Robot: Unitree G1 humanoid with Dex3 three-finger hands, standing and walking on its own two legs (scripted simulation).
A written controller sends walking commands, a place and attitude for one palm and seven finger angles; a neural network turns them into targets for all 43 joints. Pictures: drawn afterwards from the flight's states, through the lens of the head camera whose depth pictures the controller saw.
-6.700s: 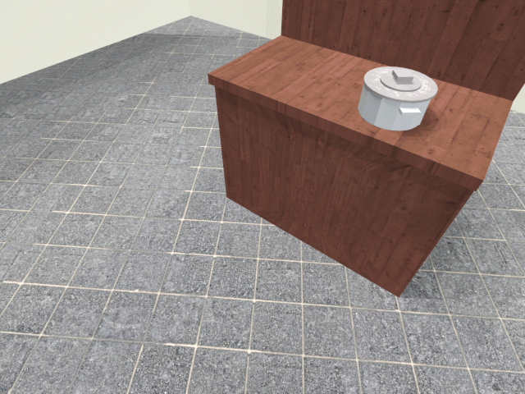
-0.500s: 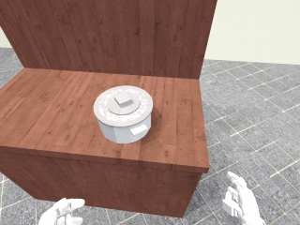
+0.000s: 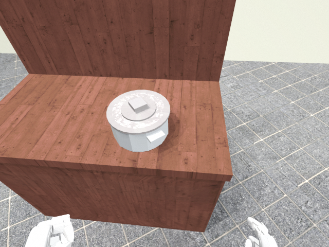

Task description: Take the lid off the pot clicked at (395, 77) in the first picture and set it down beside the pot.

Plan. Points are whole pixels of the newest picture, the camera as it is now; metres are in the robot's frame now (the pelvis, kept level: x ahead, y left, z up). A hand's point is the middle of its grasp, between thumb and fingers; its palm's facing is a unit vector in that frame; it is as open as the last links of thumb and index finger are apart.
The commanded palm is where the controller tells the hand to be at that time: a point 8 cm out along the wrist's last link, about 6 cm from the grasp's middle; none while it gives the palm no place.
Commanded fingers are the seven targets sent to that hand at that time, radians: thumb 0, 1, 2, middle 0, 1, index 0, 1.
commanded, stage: raise the hand higher, near the body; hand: left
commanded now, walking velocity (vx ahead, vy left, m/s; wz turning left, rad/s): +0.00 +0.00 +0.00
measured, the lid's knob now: (137, 104) +0.52 +0.14 +0.06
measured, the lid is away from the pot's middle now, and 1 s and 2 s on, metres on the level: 0.00 0.00 0.00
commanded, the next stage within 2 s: reach forward and open the fingers in 0.62 s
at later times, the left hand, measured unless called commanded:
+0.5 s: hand (56, 213) +0.17 +0.24 +0.06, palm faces +0.26 -0.89 -0.37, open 3.1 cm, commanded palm +0.12 +0.28 +0.10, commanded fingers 0.00 0.90 0.90 -1.30 -1.50 -1.30 -1.50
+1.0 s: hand (42, 200) +0.18 +0.27 +0.09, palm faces -0.11 -0.10 -0.99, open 2.9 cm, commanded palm +0.17 +0.27 +0.14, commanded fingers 0.00 0.45 1.10 -1.12 -0.97 -1.12 -0.97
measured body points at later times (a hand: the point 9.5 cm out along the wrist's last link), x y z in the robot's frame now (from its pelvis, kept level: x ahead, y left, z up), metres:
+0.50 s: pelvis +0.01 +0.02 +0.00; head +0.00 +0.00 +0.45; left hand +0.15 +0.29 +0.09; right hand +0.22 -0.19 -0.07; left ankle +0.05 +0.13 -0.74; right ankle -0.05 -0.11 -0.74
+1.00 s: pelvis +0.00 +0.00 -0.01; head +0.01 -0.05 +0.44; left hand +0.18 +0.27 +0.14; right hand +0.21 -0.23 -0.11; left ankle +0.05 +0.13 -0.74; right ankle -0.05 -0.11 -0.74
